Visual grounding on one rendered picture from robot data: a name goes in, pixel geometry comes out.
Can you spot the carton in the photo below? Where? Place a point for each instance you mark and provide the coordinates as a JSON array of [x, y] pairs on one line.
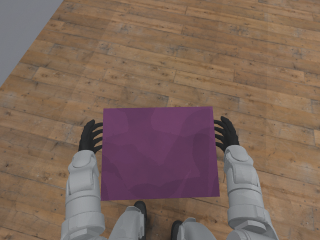
[[158, 153]]

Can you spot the robot left thigh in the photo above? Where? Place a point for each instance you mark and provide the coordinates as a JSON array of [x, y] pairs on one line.
[[129, 226]]

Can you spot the robot right foot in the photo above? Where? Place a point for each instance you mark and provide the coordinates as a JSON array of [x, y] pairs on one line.
[[175, 229]]

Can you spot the robot right hand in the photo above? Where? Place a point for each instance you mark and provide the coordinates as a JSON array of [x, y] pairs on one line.
[[229, 133]]

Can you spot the robot right upper arm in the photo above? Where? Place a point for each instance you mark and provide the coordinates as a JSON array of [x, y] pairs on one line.
[[242, 234]]

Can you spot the robot left hand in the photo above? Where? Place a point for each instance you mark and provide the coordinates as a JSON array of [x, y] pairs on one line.
[[87, 141]]

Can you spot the right robot forearm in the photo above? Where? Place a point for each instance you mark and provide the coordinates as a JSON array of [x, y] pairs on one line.
[[246, 207]]

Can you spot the left robot forearm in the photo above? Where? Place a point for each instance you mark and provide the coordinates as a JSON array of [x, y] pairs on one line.
[[83, 217]]

